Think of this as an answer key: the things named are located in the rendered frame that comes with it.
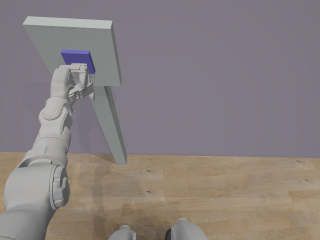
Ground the panel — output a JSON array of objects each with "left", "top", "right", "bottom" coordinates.
[{"left": 22, "top": 16, "right": 127, "bottom": 165}]

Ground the button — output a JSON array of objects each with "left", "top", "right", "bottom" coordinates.
[{"left": 61, "top": 49, "right": 96, "bottom": 74}]

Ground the left robot hand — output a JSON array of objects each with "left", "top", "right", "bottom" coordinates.
[{"left": 50, "top": 63, "right": 95, "bottom": 106}]

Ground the left robot forearm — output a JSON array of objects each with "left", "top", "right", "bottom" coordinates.
[{"left": 3, "top": 97, "right": 73, "bottom": 210}]

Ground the robot right shin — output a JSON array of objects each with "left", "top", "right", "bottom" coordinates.
[{"left": 171, "top": 218, "right": 188, "bottom": 240}]

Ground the robot right thigh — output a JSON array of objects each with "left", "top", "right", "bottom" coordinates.
[{"left": 171, "top": 222, "right": 209, "bottom": 240}]

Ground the robot left upper arm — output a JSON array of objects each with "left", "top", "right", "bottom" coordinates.
[{"left": 0, "top": 164, "right": 70, "bottom": 240}]

